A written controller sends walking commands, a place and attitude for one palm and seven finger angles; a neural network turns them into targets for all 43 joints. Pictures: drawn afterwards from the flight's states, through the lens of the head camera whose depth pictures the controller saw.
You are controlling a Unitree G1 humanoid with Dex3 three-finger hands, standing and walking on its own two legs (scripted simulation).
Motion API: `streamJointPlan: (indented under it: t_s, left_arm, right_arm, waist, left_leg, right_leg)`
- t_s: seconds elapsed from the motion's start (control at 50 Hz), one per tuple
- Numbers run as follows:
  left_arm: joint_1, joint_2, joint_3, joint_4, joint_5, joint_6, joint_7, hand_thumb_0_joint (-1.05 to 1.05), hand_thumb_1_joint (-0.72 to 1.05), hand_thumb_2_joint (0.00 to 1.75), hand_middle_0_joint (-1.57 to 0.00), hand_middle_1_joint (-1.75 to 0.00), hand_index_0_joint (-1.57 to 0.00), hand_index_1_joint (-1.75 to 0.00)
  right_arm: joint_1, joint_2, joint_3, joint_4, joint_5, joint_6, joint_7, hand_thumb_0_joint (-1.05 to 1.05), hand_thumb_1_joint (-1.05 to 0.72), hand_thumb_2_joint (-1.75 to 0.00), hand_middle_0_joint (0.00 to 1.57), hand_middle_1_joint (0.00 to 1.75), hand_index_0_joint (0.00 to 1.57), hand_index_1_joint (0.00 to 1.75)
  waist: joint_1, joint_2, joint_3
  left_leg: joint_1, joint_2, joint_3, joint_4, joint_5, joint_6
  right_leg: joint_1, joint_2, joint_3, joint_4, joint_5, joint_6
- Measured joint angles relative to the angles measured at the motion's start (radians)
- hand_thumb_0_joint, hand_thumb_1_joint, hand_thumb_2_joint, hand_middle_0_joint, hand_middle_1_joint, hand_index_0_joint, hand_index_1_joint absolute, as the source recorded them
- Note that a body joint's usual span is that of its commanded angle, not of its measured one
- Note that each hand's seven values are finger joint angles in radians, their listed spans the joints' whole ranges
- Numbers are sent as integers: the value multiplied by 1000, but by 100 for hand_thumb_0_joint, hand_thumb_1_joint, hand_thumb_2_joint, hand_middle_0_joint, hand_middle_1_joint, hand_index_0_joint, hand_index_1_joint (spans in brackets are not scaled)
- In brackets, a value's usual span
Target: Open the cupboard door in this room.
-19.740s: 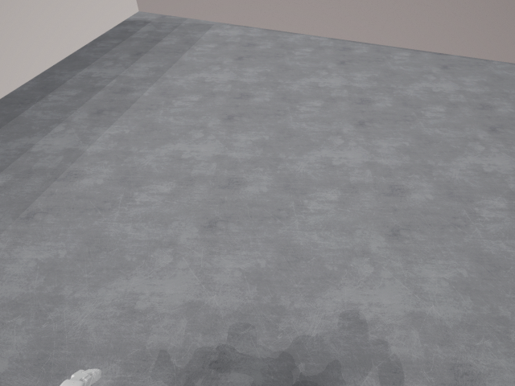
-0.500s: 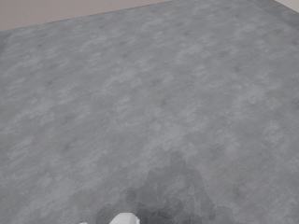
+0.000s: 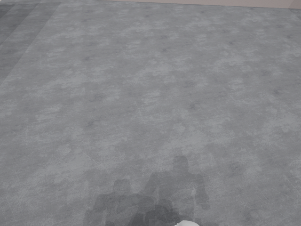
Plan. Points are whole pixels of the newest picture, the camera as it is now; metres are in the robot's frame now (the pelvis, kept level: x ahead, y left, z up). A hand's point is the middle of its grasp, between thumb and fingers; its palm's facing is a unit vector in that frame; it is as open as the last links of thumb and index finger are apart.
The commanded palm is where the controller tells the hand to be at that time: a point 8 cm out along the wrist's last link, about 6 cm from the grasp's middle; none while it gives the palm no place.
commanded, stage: turn or walk to find it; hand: left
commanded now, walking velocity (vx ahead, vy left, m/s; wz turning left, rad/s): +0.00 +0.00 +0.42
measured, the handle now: out of the picture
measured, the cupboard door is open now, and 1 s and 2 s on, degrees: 0 0 0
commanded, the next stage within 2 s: stand and wait in 1.10 s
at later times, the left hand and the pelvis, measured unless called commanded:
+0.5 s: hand out of the picture +0.00 +0.13 -0.15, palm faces +0.26 -0.92 -0.28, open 7.3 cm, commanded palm none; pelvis -0.01 -0.07 +0.00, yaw +14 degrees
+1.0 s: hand out of the picture -0.10 +0.17 -0.17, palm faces +0.49 -0.84 -0.25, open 7.4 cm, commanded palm none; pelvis -0.05 -0.04 +0.00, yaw +26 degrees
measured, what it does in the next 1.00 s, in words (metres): steps on the spot, turning left: right foot, then left foot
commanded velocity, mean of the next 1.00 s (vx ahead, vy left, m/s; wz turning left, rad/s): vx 0.00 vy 0.00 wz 0.42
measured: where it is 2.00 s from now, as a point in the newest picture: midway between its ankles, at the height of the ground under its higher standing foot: outside the picture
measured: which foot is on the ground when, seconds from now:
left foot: down 0.00-0.20, up 0.22-0.74, down 0.76-1.00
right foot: up 0.00-0.18, down 0.20-0.76, up 0.78-1.00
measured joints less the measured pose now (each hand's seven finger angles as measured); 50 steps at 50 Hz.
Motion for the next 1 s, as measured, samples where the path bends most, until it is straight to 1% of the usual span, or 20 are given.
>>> streamJointPlan:
  t_s: [0.08,0.14,0.18,0.2,0.22,0.24,0.28,0.34,0.38,0.42,0.54,0.68,0.72,0.76,0.78,0.82,0.84,0.88,0.94,1.0]
  left_arm:
    - [-30,-12,-6,-22,-3,-2,3,1,91,90,-19,-30,-20,-30]
    - [-52,-28,-13,-40,-6,-7,3,1,91,90,-19,-30,-20,-30]
    - [-60,-39,-19,-54,-8,-19,1,1,91,90,-19,-30,-20,-30]
    - [-59,-43,-21,-62,-8,-29,1,1,91,90,-19,-30,-20,-30]
    - [-61,-56,-24,-64,-3,-39,3,1,91,90,-20,-30,-20,-30]
    - [-60,-66,-29,-68,0,-46,3,0,91,90,-20,-30,-20,-30]
    - [-47,-82,-34,-77,1,-50,4,0,91,90,-20,-30,-20,-30]
    - [-23,-100,-37,-74,1,-49,8,0,91,90,-20,-30,-20,-30]
    - [-8,-106,-39,-65,2,-50,9,0,90,90,-20,-30,-21,-30]
    - [5,-110,-39,-56,2,-51,10,0,90,90,-20,-30,-21,-30]
    - [39,-97,-33,-33,7,-56,11,0,91,90,-20,-30,-21,-30]
    - [69,-58,-21,3,14,-47,8,0,91,90,-20,-30,-21,-30]
    - [75,-43,-15,14,13,-41,7,0,91,90,-20,-30,-21,-30]
    - [87,-29,-8,20,7,-34,6,1,91,90,-20,-30,-21,-30]
    - [85,-18,-5,24,4,-26,6,1,91,90,-20,-30,-21,-30]
    - [73,-3,-2,31,4,-2,8,1,91,90,-20,-30,-20,-30]
    - [65,-1,-2,34,3,7,9,1,91,90,-20,-30,-20,-30]
    - [47,-2,-1,33,2,11,4,1,91,90,-20,-30,-20,-30]
    - [24,-7,-4,15,0,2,-1,1,91,90,-20,-30,-20,-30]
    - [2,-15,-9,-7,-1,-2,-1,1,91,90,-19,-30,-20,-30]
  right_arm:
    - [12,2,-5,-3,-3,5,4,0,-91,-90,21,30,20,30]
    - [23,-5,-11,-2,-7,14,6,0,-91,-90,21,30,21,30]
    - [34,-12,-17,1,-6,21,7,0,-90,-90,21,30,21,30]
    - [42,-17,-21,2,-3,24,8,0,-90,-90,21,30,21,30]
    - [44,-26,-26,6,1,27,8,0,-91,-90,21,30,20,30]
    - [48,-34,-33,10,2,34,8,0,-91,-90,21,30,20,30]
    - [57,-45,-42,18,0,50,10,0,-91,-90,21,30,20,30]
    - [63,-62,-53,29,-5,60,17,0,-91,-90,20,30,20,30]
    - [69,-69,-55,34,-5,60,20,0,-91,-90,20,30,20,30]
    - [76,-72,-56,41,-5,62,21,0,-91,-90,20,30,20,30]
    - [65,-71,-46,64,-3,71,18,0,-91,-90,20,30,20,30]
    - [-7,-53,-23,46,9,54,15,1,-91,-90,20,30,20,30]
    - [-27,-46,-17,31,10,44,15,0,-91,-90,20,30,20,30]
    - [-37,-44,-12,12,9,27,18,0,-91,-90,20,30,20,30]
    - [-46,-36,-12,7,6,18,18,0,-91,-90,20,30,20,30]
    - [-53,-22,-6,-4,3,10,15,0,-91,-90,20,30,20,30]
    - [-51,-19,-4,-7,1,7,12,0,-91,-90,20,30,20,30]
    - [-46,-15,0,-7,0,6,4,0,-91,-90,20,30,20,30]
    - [-36,-10,3,-1,1,6,1,0,-91,-90,21,30,20,30]
    - [-22,-6,2,1,0,8,3,0,-91,-90,21,30,20,30]
  waist:
    - [-15,16,-2]
    - [-31,33,-2]
    - [-38,47,-5]
    - [-38,51,-9]
    - [-40,72,-4]
    - [-44,85,-1]
    - [-43,85,-1]
    - [-44,84,3]
    - [-47,81,4]
    - [-47,75,4]
    - [-25,53,10]
    - [14,23,21]
    - [18,14,20]
    - [17,13,8]
    - [20,-4,11]
    - [24,-23,15]
    - [23,-21,13]
    - [20,-13,9]
    - [17,-4,3]
    - [9,5,-1]
  left_leg:
    - [-9,-11,-28,-4,12,-9]
    - [-30,-16,-53,18,11,-24]
    - [-54,-20,-71,49,2,-39]
    - [-71,-24,-79,75,-8,-48]
    - [-91,-16,-90,121,-28,-46]
    - [-120,-18,-96,199,-104,-45]
    - [-188,-32,-86,406,-204,-43]
    - [-256,-16,-62,639,-168,-54]
    - [-271,3,-55,703,-131,-67]
    - [-269,22,-52,719,-113,-80]
    - [-208,58,-32,595,-158,-97]
    - [-104,54,40,336,-214,-77]
    - [-66,50,64,244,-178,-68]
    - [-13,50,75,104,-75,-46]
    - [-16,39,76,105,-67,-29]
    - [-20,25,71,124,-87,-10]
    - [-16,22,62,117,-88,-6]
    - [-4,17,41,85,-70,-2]
    - [12,9,17,35,-34,0]
    - [14,4,-4,13,-14,-2]
  right_leg:
    - [31,12,12,-93,-20,3]
    - [80,28,9,-220,-25,-4]
    - [134,41,0,-352,36,-10]
    - [168,44,-7,-434,88,-21]
    - [175,56,-23,-447,107,-57]
    - [176,57,-40,-438,105,-88]
    - [187,44,-62,-442,97,-125]
    - [218,33,-88,-492,117,-135]
    - [234,27,-108,-521,131,-138]
    - [243,20,-128,-540,139,-141]
    - [247,-3,-183,-554,142,-144]
    - [222,-35,-235,-514,130,-127]
    - [211,-47,-254,-486,119,-116]
    - [187,-57,-274,-429,93,-100]
    - [164,-66,-254,-374,45,-79]
    - [108,-50,-164,-230,-76,-47]
    - [81,-37,-126,-159,-94,-37]
    - [38,-18,-73,-54,-72,-23]
    - [7,-9,-27,1,-27,-7]
    - [11,-5,-4,-35,-17,2]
